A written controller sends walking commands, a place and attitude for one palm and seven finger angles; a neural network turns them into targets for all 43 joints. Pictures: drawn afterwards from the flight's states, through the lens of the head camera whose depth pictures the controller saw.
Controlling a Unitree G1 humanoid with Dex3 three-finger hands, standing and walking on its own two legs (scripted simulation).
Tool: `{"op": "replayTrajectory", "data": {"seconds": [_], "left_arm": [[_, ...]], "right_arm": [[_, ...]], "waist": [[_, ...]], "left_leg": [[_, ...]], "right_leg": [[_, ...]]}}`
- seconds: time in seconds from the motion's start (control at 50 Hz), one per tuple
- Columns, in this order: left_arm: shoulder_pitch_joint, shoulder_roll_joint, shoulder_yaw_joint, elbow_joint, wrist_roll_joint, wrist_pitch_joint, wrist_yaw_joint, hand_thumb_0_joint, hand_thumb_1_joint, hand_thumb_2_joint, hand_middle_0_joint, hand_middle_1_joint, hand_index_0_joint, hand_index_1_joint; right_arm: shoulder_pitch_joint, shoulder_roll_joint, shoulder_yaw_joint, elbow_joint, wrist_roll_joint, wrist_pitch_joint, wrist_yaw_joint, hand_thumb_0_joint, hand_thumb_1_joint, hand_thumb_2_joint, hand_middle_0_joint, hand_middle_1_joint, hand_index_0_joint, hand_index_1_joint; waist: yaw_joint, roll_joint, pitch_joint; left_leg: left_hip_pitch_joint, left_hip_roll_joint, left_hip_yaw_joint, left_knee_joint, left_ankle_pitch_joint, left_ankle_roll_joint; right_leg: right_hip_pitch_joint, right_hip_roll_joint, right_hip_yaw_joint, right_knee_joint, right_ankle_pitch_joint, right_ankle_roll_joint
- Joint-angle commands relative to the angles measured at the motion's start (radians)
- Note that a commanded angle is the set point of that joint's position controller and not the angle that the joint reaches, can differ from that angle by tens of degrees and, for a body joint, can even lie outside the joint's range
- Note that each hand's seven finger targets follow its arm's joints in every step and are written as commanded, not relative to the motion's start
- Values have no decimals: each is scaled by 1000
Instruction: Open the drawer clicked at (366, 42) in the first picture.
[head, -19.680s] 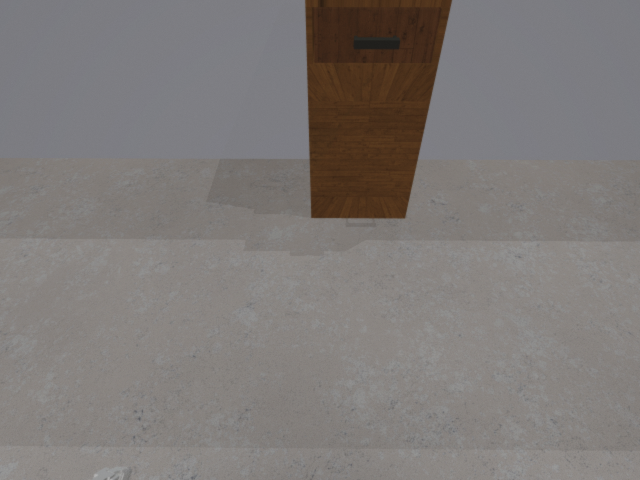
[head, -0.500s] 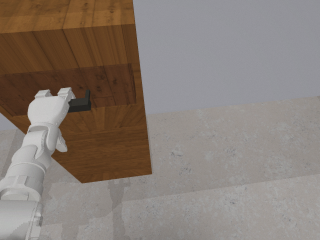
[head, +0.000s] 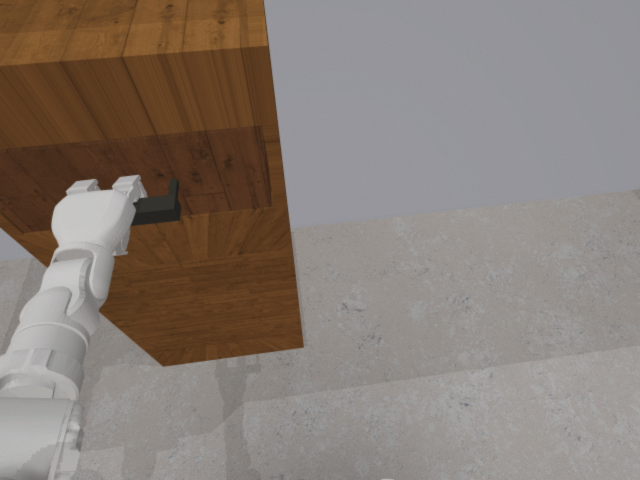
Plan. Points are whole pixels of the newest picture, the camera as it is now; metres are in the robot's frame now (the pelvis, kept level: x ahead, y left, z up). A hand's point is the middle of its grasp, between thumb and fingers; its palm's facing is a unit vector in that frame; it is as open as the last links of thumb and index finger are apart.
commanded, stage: close the thumb around the handle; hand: left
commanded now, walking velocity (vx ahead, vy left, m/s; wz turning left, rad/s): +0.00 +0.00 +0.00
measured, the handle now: (128, 201) +0.47 +0.28 +0.05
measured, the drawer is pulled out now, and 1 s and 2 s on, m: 0.00 0.04 0.20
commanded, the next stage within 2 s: pull the drawer open in 0.06 s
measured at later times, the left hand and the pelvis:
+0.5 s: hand (116, 248) +0.40 +0.29 +0.03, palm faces -0.02 -0.05 -1.00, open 6.1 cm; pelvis +0.01 +0.01 +0.00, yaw -2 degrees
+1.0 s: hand (111, 270) +0.37 +0.28 +0.03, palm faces -0.03 -0.03 -1.00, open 6.1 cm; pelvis +0.03 +0.01 +0.01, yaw +1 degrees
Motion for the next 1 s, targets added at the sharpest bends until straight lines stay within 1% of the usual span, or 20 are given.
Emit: {"op": "replayTrajectory", "data": {"seconds": [0.0, 0.08, 0.12, 0.18, 0.22, 0.26, 0.32, 0.36, 0.4, 0.42, 0.52, 0.56, 0.62, 0.66, 0.76, 0.8, 0.84, 0.92, 0.96, 0.98], "left_arm": [[-322, 300, 101, -168, -26, -5, 31, 0, 900, 900, -400, -1350, -400, -1350], [-318, 298, 92, -148, -18, 2, 30, 0, 900, 900, -400, -1350, -400, -1350], [-343, 316, 102, -165, -15, -2, 33, 0, 900, 900, -400, -1350, -400, -1350], [-291, 276, 81, -166, -21, 1, 29, 0, 900, 900, -400, -1350, -400, -1350], [-242, 299, 113, -177, -26, -2, 27, 0, 900, 900, -400, -1350, -400, -1350], [-194, 243, 78, -219, -35, -1, 24, 0, 900, 900, -400, -1350, -400, -1350], [-90, 278, 129, -264, -49, 5, 21, 0, 900, 900, -400, -1350, -400, -1350], [-32, 242, 111, -346, -57, 12, 18, 0, 900, 900, -400, -1350, -400, -1350], [56, 264, 152, -380, -71, 27, 16, 0, 900, 900, -400, -1350, -400, -1350], [82, 243, 134, -406, -74, 36, 15, 0, 900, 900, -400, -1350, -400, -1350], [161, 228, 139, -551, -77, 80, 19, 0, 900, 900, -400, -1350, -400, -1350], [202, 193, 116, -590, -84, 104, 18, 0, 900, 900, -400, -1350, -400, -1350], [258, 177, 111, -663, -91, 130, 16, 0, 900, 900, -400, -1350, -400, -1350], [266, 147, 86, -684, -91, 148, 12, 0, 900, 900, -400, -1350, -400, -1350], [374, 135, 91, -778, -97, 169, 2, 0, 900, 900, -400, -1350, -400, -1350], [40, 159, 59, -664, -77, 170, 6, 0, 900, 900, -400, -1350, -400, -1350], [58, 182, 79, -604, -46, 169, 7, 0, 900, 900, -400, -1350, -400, -1350], [-27, 180, 59, -573, -40, 154, -10, 0, 900, 900, -400, -1350, -400, -1350], [-30, 168, 53, -528, -52, 140, -19, 0, 900, 900, -400, -1350, -400, -1350], [-24, 194, 77, -485, -52, 134, -23, 0, 900, 900, -400, -1350, -400, -1350]], "right_arm": [[66, -155, -49, -80, -9, -22, -15, 0, -900, -900, 200, 300, 200, 300], [62, -154, -46, -80, -4, -21, -16, 0, -900, -900, 200, 300, 200, 300], [68, -155, -48, -76, -7, -22, -17, 0, -900, -900, 200, 300, 200, 300], [58, -149, -48, -88, -3, -23, -16, 0, -900, -900, 200, 300, 200, 300], [54, -148, -49, -90, -5, -21, -14, 0, -900, -900, 200, 300, 200, 300], [40, -141, -51, -105, -2, -23, -10, 0, -900, -900, 200, 300, 200, 300], [29, -145, -52, -114, -2, -24, -5, 0, -900, -900, 200, 300, 200, 300], [9, -141, -55, -129, -1, -29, 0, 0, -900, -900, 200, 300, 200, 300], [-4, -144, -54, -134, -2, -29, 2, 0, -900, -900, 200, 300, 200, 300], [-9, -141, -52, -142, 0, -31, 5, 0, -900, -900, 200, 300, 200, 300], [-34, -141, -56, -151, -4, -44, 11, 0, -900, -900, 200, 300, 200, 300], [-48, -140, -54, -154, -5, -50, 14, 0, -900, -900, 200, 300, 200, 300], [-63, -137, -51, -161, -10, -57, 17, 0, -900, -900, 200, 300, 200, 300], [-75, -137, -48, -158, -11, -61, 15, 0, -900, -900, 200, 300, 200, 300], [-104, -128, -39, -172, -20, -70, 16, 0, -900, -900, 200, 300, 200, 300], [-82, -142, -30, -123, -15, -57, -8, 0, -900, -900, 200, 300, 200, 300], [-68, -132, -35, -119, -18, -56, -16, 0, -900, -900, 200, 300, 200, 300], [-65, -128, -34, -107, -17, -45, -23, 0, -900, -900, 200, 300, 200, 300], [-63, -125, -34, -105, -17, -41, -26, 0, -900, -900, 200, 300, 200, 300], [-64, -126, -30, -104, -15, -38, -31, 0, -900, -900, 200, 300, 200, 300]], "waist": [[0, -20, -348], [2, 1, -307], [0, 8, -334], [10, 7, -333], [27, 5, -354], [29, 20, -347], [53, -9, -371], [56, 24, -366], [68, -8, -366], [70, 21, -354], [74, 45, -356], [70, 58, -332], [75, 59, -341], [63, 31, -310], [84, 49, -313], [5, -4, -200], [41, 34, -262], [40, 47, -312], [37, -2, -303], [43, -38, -284]], "left_leg": [[151, -2, -29, -73, 413, -1], [133, -5, -28, -79, 375, -4], [143, -4, -28, -76, 389, -3], [146, -5, -26, -80, 384, -5], [150, -3, -24, -79, 420, -5], [168, -1, -24, -80, 445, -7], [163, 2, -20, -83, 490, -4], [194, 11, -24, -85, 551, -10], [188, 15, -25, -85, 593, -9], [198, 15, -27, -90, 608, -13], [279, 33, -47, -88, 715, -30], [300, 39, -54, -88, 743, -39], [333, 44, -64, -85, 789, -44], [339, 48, -71, -88, 780, -48], [366, 47, -73, -89, 827, -56], [304, 39, -70, -94, 665, -46], [322, 24, -61, -92, 659, -47], [342, 15, -59, -78, 697, -51], [309, 5, -45, -76, 641, -38], [272, -1, -40, -80, 596, -31]], "right_leg": [[255, 22, 12, -46, 308, -30], [228, 22, 8, -46, 269, -31], [238, 21, 12, -44, 281, -29], [242, 22, 8, -45, 276, -31], [269, 22, 11, -38, 306, -32], [267, 23, 8, -42, 317, -33], [322, 22, 17, -39, 369, -30], [317, 22, 13, -39, 390, -30], [346, 22, 18, -40, 422, -29], [342, 20, 15, -38, 427, -27], [318, 21, 1, -38, 419, -24], [300, 21, -6, -41, 415, -24], [310, 18, -8, -41, 428, -21], [291, 19, -15, -44, 416, -19], [326, 12, -16, -43, 454, -21], [244, 18, -21, -59, 373, -20], [267, 22, -20, -50, 360, -30], [284, 16, -14, -45, 406, -32], [305, 16, -11, -51, 421, -29], [319, 15, -9, -53, 418, -29]]}}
